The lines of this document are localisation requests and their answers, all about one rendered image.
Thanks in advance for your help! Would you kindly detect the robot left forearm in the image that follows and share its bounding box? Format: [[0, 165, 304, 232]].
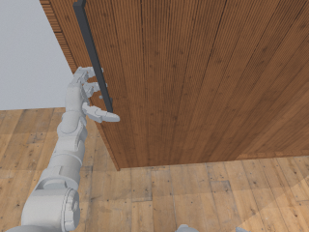
[[20, 111, 88, 226]]

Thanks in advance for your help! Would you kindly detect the left robot hand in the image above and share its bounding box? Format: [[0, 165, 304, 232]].
[[65, 67, 121, 123]]

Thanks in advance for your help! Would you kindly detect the robot right shin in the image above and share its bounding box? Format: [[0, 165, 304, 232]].
[[178, 224, 188, 229]]

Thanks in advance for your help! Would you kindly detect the wardrobe door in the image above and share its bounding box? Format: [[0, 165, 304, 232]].
[[50, 0, 309, 169], [241, 80, 309, 155]]

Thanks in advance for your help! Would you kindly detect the robot left upper arm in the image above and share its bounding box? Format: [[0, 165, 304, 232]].
[[5, 188, 80, 232]]

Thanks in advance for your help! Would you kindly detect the handle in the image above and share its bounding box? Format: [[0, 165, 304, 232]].
[[72, 0, 113, 113]]

